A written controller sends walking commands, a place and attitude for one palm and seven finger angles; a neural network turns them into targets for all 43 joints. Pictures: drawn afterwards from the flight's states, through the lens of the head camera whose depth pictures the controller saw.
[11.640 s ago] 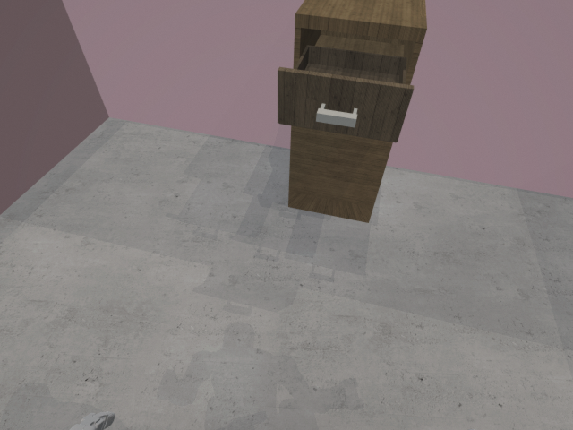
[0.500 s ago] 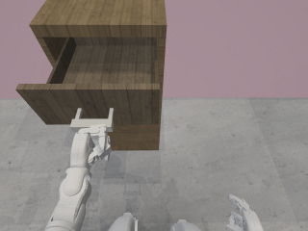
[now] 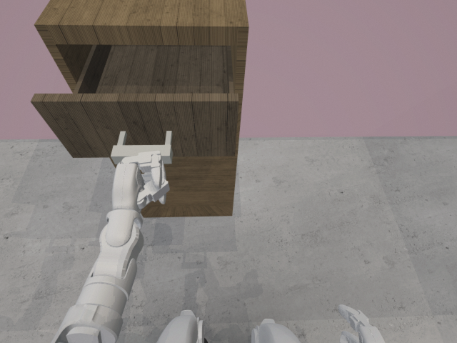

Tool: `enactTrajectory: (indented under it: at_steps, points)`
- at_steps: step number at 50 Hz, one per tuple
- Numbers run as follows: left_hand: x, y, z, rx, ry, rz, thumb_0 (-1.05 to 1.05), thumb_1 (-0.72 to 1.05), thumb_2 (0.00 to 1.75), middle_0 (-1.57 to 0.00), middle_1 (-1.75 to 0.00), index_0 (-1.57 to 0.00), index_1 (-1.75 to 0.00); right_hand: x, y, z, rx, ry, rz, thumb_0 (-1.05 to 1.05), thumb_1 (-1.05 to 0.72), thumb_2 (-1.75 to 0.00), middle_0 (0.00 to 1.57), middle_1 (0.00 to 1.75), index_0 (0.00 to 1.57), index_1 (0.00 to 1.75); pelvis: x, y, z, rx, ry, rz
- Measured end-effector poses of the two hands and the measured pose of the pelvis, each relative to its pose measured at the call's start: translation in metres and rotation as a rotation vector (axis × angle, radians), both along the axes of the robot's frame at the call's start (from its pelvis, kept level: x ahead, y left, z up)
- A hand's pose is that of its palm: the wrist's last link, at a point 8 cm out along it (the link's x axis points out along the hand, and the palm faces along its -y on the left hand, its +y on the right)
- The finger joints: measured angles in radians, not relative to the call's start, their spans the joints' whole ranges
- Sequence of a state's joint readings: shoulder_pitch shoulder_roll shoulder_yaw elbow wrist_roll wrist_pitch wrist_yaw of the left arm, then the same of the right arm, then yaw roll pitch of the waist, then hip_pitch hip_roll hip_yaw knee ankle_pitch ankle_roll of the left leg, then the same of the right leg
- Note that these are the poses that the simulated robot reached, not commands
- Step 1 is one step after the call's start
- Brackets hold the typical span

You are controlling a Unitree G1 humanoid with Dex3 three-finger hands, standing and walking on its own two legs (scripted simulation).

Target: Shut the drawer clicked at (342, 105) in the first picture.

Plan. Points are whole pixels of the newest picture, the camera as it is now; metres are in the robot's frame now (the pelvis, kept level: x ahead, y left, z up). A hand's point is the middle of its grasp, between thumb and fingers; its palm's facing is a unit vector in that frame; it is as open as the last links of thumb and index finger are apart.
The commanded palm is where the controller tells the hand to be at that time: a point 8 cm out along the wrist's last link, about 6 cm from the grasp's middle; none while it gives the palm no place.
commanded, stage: push the drawer shut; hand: left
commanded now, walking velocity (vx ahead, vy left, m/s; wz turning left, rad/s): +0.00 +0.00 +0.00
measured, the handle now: (144, 145) +0.46 +0.16 +0.05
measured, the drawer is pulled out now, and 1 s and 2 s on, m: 0.16 0.03 0.00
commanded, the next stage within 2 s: pull the fist back off the drawer in 1.56 s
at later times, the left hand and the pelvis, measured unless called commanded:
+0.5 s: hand (167, 149) +0.45 +0.12 +0.05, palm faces +0.04 -1.00 -0.04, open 3.1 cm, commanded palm +0.43 +0.17 +0.05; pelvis +0.00 +0.00 +0.00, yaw -1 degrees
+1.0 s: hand (167, 127) +0.50 +0.13 +0.05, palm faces +0.05 -1.00 -0.03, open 3.2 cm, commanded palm +0.49 +0.18 +0.05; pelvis +0.00 +0.00 -0.01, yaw -2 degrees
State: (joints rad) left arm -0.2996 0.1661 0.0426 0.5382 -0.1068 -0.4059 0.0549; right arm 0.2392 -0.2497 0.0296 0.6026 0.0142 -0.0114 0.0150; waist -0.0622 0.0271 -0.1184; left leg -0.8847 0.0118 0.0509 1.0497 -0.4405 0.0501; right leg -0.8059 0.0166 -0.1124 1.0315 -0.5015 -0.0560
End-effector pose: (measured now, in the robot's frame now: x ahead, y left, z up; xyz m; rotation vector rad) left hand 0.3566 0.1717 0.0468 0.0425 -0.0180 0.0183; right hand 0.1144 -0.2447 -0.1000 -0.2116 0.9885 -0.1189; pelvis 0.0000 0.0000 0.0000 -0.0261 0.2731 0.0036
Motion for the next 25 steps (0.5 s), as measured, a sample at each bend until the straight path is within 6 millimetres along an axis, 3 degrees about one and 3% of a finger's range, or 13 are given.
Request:
enactTrajectory:
  at_steps: [16,25]
  points:
    - [0.052,0.002,0.001,-0.005,0.015,0.016,-0.01,0.79,0.91,-1.40,-1.60,-1.40,-1.60,-0.049,-0.010,-0.006,-0.020,0.120,-0.068,0.01,-0.90,-0.90,0.20,0.29,0.20,0.30,-0.002,0.000,-0.002,-0.001,0.033,-0.015]
    - [0.070,0.003,0.002,-0.008,0.019,0.024,0.00,0.79,0.89,-1.40,-1.60,-1.40,-1.60,-0.071,-0.013,-0.009,-0.013,0.184,-0.101,0.01,-0.90,-0.90,0.20,0.29,0.20,0.30,0.001,-0.001,-0.003,0.000,0.049,-0.023]
